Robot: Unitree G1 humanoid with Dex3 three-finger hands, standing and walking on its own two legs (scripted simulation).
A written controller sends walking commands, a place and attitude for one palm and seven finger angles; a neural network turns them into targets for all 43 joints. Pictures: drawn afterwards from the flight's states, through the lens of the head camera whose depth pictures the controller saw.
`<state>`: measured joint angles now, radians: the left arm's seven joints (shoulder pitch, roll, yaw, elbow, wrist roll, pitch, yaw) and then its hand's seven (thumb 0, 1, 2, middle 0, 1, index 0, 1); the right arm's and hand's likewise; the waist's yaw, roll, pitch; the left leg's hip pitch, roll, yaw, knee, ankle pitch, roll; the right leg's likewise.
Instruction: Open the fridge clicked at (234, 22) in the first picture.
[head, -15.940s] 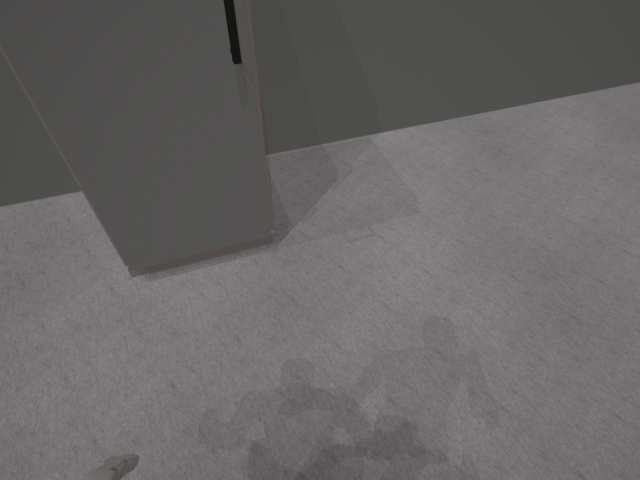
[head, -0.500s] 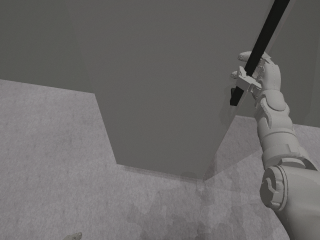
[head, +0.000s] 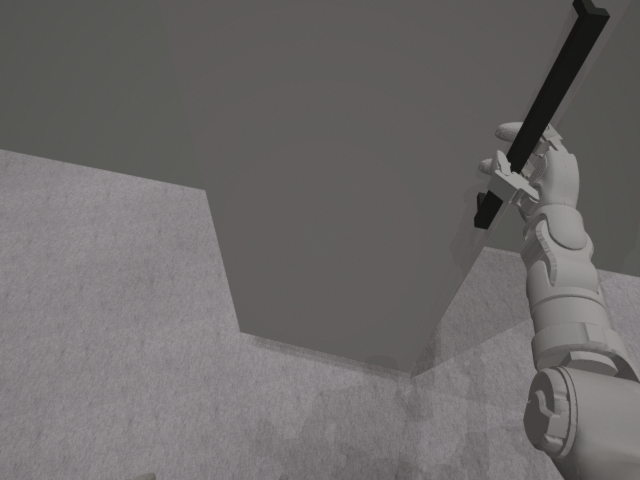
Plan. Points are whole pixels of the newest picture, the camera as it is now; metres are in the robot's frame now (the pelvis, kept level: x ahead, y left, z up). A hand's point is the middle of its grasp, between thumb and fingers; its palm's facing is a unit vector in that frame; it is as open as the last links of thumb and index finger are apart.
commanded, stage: pull the door a little, standing still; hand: right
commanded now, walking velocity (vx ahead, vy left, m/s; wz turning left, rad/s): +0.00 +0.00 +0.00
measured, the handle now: (522, 132) +0.52 -0.17 +0.20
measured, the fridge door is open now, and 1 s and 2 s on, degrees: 0 20 57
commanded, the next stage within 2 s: walk backward, drawing the door open in 0.56 s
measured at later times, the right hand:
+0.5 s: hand (496, 184) +0.45 -0.14 +0.17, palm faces +0.07 +1.00 +0.02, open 5.7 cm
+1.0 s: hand (466, 275) +0.31 -0.09 +0.16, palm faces +0.01 +0.98 -0.19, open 6.3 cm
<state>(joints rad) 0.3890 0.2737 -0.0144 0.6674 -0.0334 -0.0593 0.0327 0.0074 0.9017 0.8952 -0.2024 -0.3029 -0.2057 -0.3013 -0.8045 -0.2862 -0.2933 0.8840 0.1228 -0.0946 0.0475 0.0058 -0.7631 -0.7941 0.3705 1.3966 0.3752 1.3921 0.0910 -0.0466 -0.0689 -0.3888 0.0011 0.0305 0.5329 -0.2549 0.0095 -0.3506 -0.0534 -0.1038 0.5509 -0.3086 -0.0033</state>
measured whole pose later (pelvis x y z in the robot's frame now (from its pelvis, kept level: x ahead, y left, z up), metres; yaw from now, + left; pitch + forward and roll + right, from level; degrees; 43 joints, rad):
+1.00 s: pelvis +0.01 +0.01 +0.01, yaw -3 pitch +1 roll -1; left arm 0.12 0.19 -0.04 0.50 0.03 0.07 0.04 0.01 0.90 0.90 -0.20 -0.30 -0.20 -0.30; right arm -0.01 -0.16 0.05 -0.22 0.04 0.01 -0.06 -0.03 -0.66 -0.73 0.45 1.39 0.30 1.36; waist 0.03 -0.06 0.01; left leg -0.27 0.03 0.06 0.56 -0.27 0.00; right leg -0.18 -0.02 -0.03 0.44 -0.28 0.02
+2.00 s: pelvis -0.07 +0.39 -0.01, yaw -44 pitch -2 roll +1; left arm 0.06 0.16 0.01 0.59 0.02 -0.14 0.02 0.01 0.90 0.90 -0.20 -0.30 -0.20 -0.30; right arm -0.07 -0.18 0.20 -0.42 -0.05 -0.08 0.00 -0.04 -0.64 -0.79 0.50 1.40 0.23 1.33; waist 0.05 0.00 0.23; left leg -0.55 0.00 0.01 1.15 -0.39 -0.04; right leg -0.38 -0.07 0.05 0.63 -0.23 0.05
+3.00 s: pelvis +0.17 +0.74 +0.00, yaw -83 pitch -1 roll -2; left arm 0.10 0.26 -0.02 0.63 0.00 -0.03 0.08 0.01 0.90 0.90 -0.20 -0.30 -0.20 -0.30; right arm -0.44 -0.23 0.04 0.26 0.03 -0.08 -0.08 -0.03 -0.62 -0.83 0.46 1.40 0.36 1.38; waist 0.00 0.04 0.05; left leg -0.40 0.13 0.15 0.59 -0.21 0.00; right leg -0.18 0.04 -0.09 0.49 -0.34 -0.04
